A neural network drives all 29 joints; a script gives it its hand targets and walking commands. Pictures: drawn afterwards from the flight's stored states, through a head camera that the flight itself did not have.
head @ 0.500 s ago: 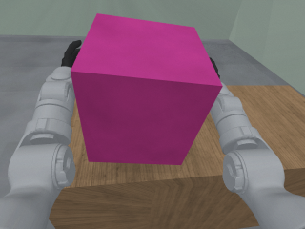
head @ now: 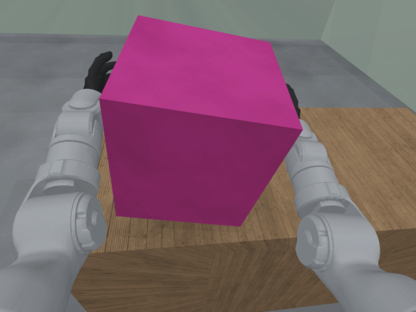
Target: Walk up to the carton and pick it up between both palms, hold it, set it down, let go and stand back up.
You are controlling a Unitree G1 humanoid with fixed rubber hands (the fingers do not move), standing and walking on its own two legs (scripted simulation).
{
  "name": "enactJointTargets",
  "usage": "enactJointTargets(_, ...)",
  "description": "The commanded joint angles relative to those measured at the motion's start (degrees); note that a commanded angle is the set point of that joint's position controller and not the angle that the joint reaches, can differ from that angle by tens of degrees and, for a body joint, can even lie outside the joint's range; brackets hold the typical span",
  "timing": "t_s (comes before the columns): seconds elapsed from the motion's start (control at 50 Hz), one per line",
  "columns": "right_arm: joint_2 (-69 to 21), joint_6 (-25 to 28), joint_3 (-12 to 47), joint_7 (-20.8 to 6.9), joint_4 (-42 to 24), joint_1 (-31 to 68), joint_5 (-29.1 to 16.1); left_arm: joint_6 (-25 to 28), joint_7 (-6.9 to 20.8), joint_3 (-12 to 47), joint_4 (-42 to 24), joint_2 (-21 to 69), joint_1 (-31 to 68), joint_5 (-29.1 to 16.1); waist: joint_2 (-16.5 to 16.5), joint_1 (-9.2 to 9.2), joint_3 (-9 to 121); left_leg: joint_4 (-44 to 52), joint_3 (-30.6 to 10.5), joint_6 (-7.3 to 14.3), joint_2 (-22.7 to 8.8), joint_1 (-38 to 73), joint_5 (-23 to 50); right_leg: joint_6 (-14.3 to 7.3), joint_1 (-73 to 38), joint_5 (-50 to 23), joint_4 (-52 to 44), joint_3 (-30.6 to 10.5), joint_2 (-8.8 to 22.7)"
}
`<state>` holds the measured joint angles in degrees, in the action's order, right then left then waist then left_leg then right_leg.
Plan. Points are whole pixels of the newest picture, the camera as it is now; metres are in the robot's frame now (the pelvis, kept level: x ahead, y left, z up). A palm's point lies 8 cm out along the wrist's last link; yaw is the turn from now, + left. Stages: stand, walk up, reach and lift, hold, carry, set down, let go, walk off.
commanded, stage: set down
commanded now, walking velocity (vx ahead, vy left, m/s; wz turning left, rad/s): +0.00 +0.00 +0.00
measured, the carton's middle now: (193, 129) +0.43 +0.01 +0.15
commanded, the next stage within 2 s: none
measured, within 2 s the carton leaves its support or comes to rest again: neither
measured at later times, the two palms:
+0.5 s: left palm (104, 110) +0.45 +0.18 +0.18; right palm (282, 138) +0.41 -0.17 +0.15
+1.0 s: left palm (109, 119) +0.46 +0.18 +0.15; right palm (277, 151) +0.42 -0.17 +0.11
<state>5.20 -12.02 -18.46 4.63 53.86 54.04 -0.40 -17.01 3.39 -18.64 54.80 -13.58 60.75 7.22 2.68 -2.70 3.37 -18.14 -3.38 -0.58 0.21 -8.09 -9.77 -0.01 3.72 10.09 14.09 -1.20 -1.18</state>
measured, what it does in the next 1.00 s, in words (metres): stands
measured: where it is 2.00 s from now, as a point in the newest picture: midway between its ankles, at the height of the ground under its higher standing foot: outside the picture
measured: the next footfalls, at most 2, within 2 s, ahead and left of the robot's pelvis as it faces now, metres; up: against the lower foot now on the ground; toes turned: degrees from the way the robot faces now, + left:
none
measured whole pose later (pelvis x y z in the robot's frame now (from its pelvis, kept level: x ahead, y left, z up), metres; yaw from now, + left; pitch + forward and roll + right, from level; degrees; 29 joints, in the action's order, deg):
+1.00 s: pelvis +0.00 +0.01 +0.00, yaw -1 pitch +7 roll +0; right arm -0.9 -3.3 -33.4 -2.8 47.8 46.4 17.7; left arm -7.6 5.6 -22.5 59.1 -10.3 59.2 12.2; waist 2.2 -0.8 3.5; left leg -16.9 0.8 0.4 0.4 -15.3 -8.5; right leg 0.7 12.6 10.0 15.7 1.3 0.6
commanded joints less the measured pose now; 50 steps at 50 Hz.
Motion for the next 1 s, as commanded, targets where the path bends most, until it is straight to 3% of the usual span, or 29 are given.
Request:
enactJointTargets(0.0, -27.7, 6.5, 12.4, -5.6, -16.8, 51.3, -0.3, 1.6, 7.6, 12.1, -7.4, 35.2, 35.7, -2.5, -5.3, -0.40, 29.5, -2.1, 6.7, -4.4, 2.1, 11.6, 23.3, 3.2, -8.4, -25.3, 2.7, 5.4, -1.5)
enactJointTargets(0.36, -28.3, 10.5, 8.9, -7.8, -19.0, 47.4, 6.9, 5.2, 7.2, 10.8, -5.4, 34.8, 33.6, -0.5, -5.5, 0.70, 33.2, -2.5, 7.6, -4.5, 1.8, 10.0, 25.4, 3.7, -8.1, -30.0, 4.6, 6.2, -0.7)
enactJointTargets(0.6, -28.6, 12.0, 4.4, -9.2, -18.6, 44.5, 12.6, 6.9, 7.5, 7.3, -2.2, 33.6, 32.3, 2.1, -4.3, 1.24, 32.7, -1.1, 8.6, -3.6, 1.5, 8.3, 23.0, 4.1, -6.6, -28.1, 4.7, 6.8, -0.1)
enactJointTargets(0.98, -29.7, 16.1, 1.5, -10.7, -17.6, 40.9, 17.8, 10.7, 6.5, 6.5, -0.1, 34.3, 31.3, 3.8, -4.8, 1.99, 36.6, -2.4, 9.2, -3.5, 0.5, 9.1, 27.8, 4.2, -3.1, -30.0, 5.8, 7.9, 0.3)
